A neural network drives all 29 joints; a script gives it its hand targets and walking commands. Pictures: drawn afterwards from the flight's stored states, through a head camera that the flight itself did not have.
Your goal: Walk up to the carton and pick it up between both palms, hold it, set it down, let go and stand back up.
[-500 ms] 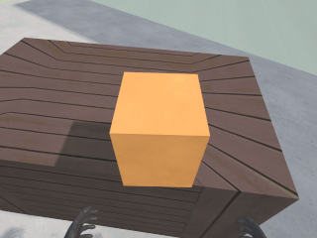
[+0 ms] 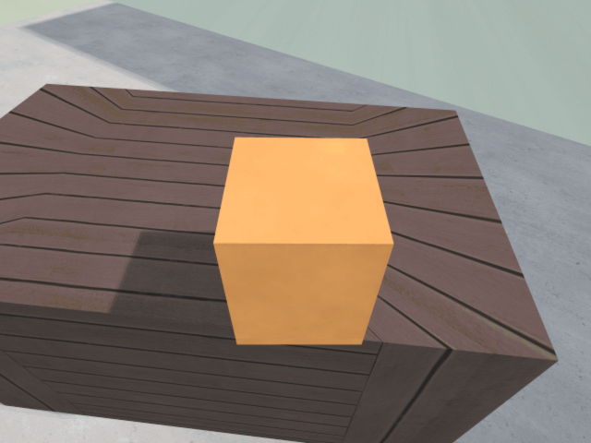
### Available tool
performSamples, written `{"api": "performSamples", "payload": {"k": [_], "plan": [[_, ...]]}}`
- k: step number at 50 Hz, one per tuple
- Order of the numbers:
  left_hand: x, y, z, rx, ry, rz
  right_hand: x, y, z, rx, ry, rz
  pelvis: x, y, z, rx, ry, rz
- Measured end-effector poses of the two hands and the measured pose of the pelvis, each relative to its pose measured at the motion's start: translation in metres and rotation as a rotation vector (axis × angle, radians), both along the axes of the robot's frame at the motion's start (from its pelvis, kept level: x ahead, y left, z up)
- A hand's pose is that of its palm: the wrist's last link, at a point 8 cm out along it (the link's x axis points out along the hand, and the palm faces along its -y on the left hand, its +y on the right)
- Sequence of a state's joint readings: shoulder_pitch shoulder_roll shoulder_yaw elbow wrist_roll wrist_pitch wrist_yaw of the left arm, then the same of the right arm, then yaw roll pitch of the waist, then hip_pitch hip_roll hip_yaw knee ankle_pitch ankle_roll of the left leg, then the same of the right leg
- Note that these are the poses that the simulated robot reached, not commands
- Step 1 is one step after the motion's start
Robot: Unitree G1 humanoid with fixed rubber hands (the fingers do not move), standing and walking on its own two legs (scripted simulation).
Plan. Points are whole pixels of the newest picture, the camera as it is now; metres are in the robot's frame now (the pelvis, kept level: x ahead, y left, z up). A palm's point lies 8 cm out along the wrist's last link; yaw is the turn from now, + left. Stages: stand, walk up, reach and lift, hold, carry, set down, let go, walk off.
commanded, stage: stand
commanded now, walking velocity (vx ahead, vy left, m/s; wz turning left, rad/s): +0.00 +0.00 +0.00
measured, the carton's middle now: (300, 244) +0.41 +0.02 +0.05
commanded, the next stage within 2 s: none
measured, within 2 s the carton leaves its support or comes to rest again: neither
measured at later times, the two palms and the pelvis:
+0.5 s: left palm out of the picture -0.02 +0.22 -0.14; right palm out of the picture -0.03 -0.22 -0.14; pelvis +0.00 +0.01 +0.00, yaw +0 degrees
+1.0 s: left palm out of the picture -0.04 +0.21 -0.15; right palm out of the picture -0.05 -0.19 -0.14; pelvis -0.01 +0.01 +0.00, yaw +0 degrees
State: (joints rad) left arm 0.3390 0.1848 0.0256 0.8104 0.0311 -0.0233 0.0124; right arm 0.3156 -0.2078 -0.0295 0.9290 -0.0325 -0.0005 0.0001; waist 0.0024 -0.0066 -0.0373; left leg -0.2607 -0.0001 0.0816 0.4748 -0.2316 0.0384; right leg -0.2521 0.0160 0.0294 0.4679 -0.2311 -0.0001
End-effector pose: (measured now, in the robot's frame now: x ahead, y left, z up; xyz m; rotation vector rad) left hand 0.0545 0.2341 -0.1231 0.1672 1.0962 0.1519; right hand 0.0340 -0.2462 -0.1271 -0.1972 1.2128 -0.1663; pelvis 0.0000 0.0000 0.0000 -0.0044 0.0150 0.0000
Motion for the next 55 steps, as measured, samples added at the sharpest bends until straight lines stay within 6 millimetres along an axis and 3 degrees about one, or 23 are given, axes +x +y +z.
{"api": "performSamples", "payload": {"k": [13,29,43,55], "plan": [[-0.046,-0.003,-0.012,-0.016,0.161,0.034,-0.035,0.009,-0.006,0.014,0.102,-0.046,-0.003,0.004,0.003,0.0,-0.009,-0.006],[-0.077,-0.019,-0.022,-0.068,0.286,0.05,-0.072,0.033,-0.012,0.049,0.211,-0.08,-0.005,0.009,0.003,-0.001,-0.023,-0.005],[-0.091,-0.021,-0.024,-0.075,0.337,0.054,-0.078,0.051,-0.017,0.078,0.223,-0.082,-0.008,0.014,0.003,0.001,-0.031,-0.005],[-0.105,-0.022,-0.022,-0.074,0.376,0.061,-0.082,0.052,-0.017,0.082,0.237,-0.085,-0.008,0.015,0.004,0.005,-0.026,-0.005]]}}
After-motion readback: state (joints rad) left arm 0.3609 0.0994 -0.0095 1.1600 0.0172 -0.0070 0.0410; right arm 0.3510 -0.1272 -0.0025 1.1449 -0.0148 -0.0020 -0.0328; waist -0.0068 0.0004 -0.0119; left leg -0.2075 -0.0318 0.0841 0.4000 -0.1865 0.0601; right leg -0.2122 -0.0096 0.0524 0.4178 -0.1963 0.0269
